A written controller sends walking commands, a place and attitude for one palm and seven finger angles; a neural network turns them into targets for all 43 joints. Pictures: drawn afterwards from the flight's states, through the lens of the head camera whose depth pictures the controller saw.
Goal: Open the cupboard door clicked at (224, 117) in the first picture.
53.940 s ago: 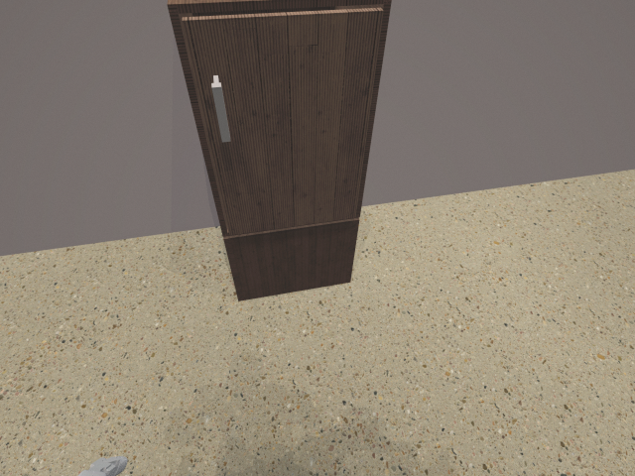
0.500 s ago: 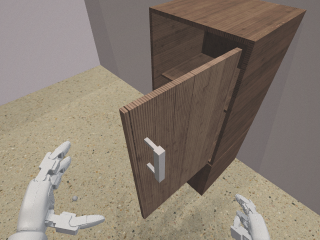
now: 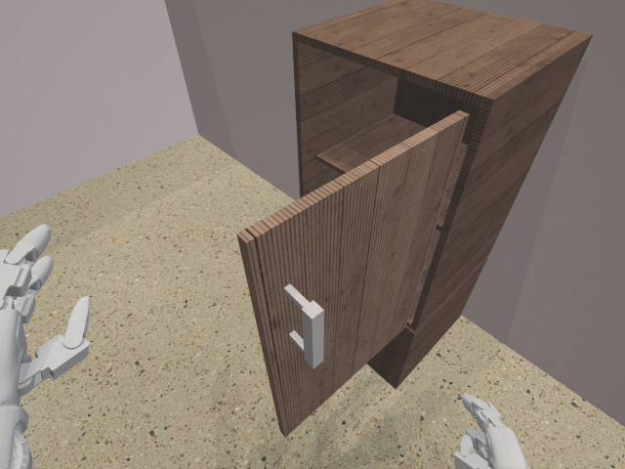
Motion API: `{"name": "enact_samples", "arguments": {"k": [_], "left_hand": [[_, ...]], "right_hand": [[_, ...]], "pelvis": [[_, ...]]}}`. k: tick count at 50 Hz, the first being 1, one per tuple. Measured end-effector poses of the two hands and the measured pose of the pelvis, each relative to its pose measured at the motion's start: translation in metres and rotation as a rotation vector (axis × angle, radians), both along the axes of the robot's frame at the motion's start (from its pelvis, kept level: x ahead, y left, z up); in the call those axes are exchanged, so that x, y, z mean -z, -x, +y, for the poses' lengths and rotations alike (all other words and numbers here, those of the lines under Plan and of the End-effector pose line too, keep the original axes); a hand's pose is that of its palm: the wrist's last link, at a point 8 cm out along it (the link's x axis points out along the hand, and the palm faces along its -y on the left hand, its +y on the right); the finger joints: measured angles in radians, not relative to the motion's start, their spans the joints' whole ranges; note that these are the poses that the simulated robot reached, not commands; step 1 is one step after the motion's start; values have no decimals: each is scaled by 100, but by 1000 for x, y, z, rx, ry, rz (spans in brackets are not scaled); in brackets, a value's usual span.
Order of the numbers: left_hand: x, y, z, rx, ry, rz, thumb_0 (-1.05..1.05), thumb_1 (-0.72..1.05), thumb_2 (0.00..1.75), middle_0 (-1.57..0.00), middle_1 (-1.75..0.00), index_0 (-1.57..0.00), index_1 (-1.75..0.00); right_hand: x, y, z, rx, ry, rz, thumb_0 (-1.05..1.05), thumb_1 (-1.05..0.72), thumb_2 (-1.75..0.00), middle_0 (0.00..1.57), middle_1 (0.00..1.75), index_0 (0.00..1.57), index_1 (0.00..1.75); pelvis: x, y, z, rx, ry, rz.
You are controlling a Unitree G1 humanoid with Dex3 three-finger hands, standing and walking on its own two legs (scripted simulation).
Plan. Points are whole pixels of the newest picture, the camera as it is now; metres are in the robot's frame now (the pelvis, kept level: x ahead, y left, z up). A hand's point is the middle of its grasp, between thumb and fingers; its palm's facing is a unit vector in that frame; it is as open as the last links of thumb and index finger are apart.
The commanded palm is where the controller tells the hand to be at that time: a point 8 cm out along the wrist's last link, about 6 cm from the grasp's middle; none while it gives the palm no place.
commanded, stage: draw the hand back to the body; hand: left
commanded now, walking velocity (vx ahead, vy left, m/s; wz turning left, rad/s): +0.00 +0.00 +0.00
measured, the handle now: (303, 327) +0.29 +0.06 +0.04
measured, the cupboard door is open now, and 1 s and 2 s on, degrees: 87 87 87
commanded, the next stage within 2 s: step back with the hand held close in 0.36 s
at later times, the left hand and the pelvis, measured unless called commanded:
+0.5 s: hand (93, 345) +0.18 +0.24 +0.15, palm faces +0.46 -0.80 -0.39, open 7.4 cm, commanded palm +0.13 +0.28 +0.17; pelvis -0.01 -0.02 +0.00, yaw +0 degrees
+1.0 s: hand (45, 386) +0.14 +0.26 +0.15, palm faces +0.35 -0.79 -0.50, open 7.4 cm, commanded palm +0.08 +0.30 +0.17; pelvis -0.07 +0.00 +0.00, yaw -1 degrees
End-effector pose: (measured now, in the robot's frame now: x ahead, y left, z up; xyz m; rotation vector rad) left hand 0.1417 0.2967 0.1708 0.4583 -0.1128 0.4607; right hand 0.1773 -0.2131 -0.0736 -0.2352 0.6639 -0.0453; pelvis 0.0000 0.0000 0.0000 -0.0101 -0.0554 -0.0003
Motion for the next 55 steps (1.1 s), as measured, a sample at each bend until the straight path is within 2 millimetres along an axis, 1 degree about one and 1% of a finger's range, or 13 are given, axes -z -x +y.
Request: {"name": "enact_samples", "arguments": {"k": [2,4,11,14,20,25,29,32,38,42,47,55], "left_hand": [[-5,1,2,-14,-10,-16,1,70,81,-21,-31,-20,-30],[-5,1,2,-23,-3,-20,1,75,84,-21,-31,-20,-30],[12,2,-12,-8,54,32,2,86,88,-21,-31,-21,-30],[11,3,-17,2,48,28,2,88,89,-21,-31,-21,-30],[-2,6,-21,0,11,-7,2,89,90,-21,-31,-21,-30],[1,6,-23,-9,20,5,2,89,90,-21,-31,-21,-30],[-4,2,-20,2,-26,-3,2,89,90,-21,-31,-21,-30],[-4,-1,-20,27,-52,14,2,89,90,-21,-31,-21,-30],[3,-1,-24,106,-71,73,2,89,90,-21,-31,-21,-30],[1,8,-18,136,-100,72,2,89,90,-22,-31,-21,-30],[-2,27,-4,132,-119,32,2,89,90,-22,-31,-21,-30],[3,70,14,95,-133,-23,2,89,90,-22,-31,-21,-30]], "right_hand": [[0,0,-3,5,0,4,1,-90,-90,20,30,20,30],[1,1,-7,9,-2,8,1,-90,-90,20,30,20,30],[2,5,-17,19,5,23,1,-90,-90,20,30,20,30],[1,5,-21,21,7,20,1,-90,-90,20,30,20,30],[2,4,-24,20,-6,8,1,-90,-90,20,30,20,30],[3,3,-26,20,-17,11,1,-90,-90,20,30,20,30],[3,5,-30,30,-12,28,1,-90,-90,20,30,20,30],[2,9,-35,56,0,43,1,-90,-90,20,30,20,30],[0,28,-44,127,25,65,1,-90,-90,20,30,20,30],[-2,45,-44,162,40,78,1,-91,-90,20,30,20,30],[-4,69,-36,170,56,81,1,-91,-90,20,30,20,30],[1,105,-15,127,63,63,1,-90,-90,20,30,20,30]], "pelvis": [[-1,0,-2,0,-1,-3],[-1,1,-3,1,-1,-6],[-2,4,-11,0,-3,-13],[-2,4,-14,-2,-3,-16],[-3,4,-20,-2,-4,-24],[-3,6,-24,-1,-6,-25],[-3,9,-26,-2,4,5],[-2,13,-24,6,6,26],[-1,25,-15,25,3,51],[0,37,-9,30,3,54],[3,56,-1,31,9,51],[10,89,11,4,22,39]]}}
